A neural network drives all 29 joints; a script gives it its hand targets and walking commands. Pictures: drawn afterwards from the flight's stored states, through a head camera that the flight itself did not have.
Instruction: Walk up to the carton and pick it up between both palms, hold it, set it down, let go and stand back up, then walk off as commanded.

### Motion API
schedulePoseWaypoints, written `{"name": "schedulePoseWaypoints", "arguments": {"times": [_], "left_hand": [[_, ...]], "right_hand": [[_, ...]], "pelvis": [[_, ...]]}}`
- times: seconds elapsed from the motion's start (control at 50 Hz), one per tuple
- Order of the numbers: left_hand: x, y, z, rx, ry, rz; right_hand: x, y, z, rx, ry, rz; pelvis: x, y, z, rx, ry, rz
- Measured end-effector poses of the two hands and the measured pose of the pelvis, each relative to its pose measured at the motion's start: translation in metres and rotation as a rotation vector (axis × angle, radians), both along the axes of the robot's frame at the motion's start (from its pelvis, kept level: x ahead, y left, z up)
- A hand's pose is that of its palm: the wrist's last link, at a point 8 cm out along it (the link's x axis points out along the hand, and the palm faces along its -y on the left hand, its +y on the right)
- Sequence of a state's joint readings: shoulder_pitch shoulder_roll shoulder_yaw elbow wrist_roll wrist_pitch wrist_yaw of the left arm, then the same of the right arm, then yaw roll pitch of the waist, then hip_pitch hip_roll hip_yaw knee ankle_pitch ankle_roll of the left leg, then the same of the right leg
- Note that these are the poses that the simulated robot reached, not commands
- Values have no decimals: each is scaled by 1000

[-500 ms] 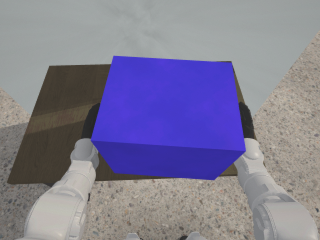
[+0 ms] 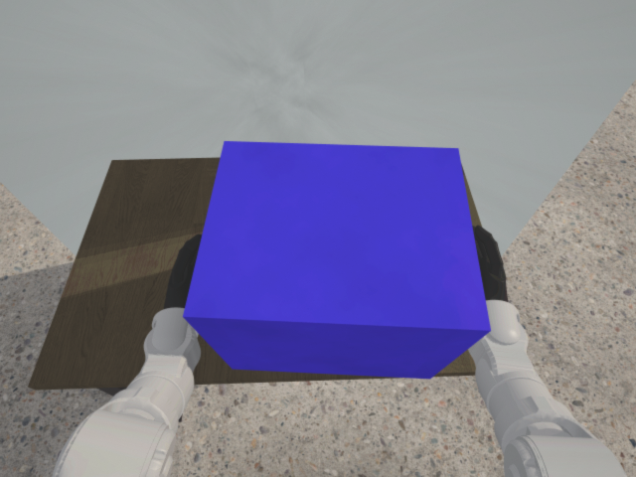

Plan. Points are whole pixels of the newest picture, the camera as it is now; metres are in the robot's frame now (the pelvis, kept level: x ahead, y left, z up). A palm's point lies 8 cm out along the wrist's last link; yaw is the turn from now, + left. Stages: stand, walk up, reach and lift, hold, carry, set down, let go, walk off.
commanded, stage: reach and lift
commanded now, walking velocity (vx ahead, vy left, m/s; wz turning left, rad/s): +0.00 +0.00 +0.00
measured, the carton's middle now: (334, 268) +0.41 -0.03 -0.03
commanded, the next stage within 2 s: none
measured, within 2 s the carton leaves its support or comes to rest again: neither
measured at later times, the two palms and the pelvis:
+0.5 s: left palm (176, 288) +0.36 +0.17 +0.03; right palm (503, 282) +0.35 -0.23 +0.03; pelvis +0.01 +0.00 +0.02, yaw +0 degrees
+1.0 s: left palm (136, 273) +0.34 +0.19 +0.10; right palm (522, 253) +0.34 -0.21 +0.11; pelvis -0.01 +0.00 +0.03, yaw +0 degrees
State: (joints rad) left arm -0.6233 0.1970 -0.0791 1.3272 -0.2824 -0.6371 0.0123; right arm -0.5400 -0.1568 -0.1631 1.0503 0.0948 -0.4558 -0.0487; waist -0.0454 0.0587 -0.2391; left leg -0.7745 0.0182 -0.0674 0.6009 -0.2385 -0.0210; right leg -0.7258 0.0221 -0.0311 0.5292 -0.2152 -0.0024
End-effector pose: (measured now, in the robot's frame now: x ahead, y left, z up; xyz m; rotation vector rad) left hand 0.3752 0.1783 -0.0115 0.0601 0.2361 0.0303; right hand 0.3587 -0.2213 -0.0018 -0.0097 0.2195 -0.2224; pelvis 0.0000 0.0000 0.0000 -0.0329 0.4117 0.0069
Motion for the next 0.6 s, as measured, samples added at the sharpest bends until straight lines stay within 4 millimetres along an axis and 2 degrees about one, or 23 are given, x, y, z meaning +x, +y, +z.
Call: {"name": "schedulePoseWaypoints", "arguments": {"times": [0.26,0.46,0.6], "left_hand": [[6,2,24,-27,-40,9],[-9,-3,38,-61,-28,23],[-18,-6,57,-67,-31,17]], "right_hand": [[5,2,20,16,-38,-5],[-7,-4,32,51,-21,-5],[-20,-6,50,86,-24,-20]], "pelvis": [[15,3,9,1,-53,5],[13,1,15,8,-102,1],[7,-3,19,18,-163,-4]]}}
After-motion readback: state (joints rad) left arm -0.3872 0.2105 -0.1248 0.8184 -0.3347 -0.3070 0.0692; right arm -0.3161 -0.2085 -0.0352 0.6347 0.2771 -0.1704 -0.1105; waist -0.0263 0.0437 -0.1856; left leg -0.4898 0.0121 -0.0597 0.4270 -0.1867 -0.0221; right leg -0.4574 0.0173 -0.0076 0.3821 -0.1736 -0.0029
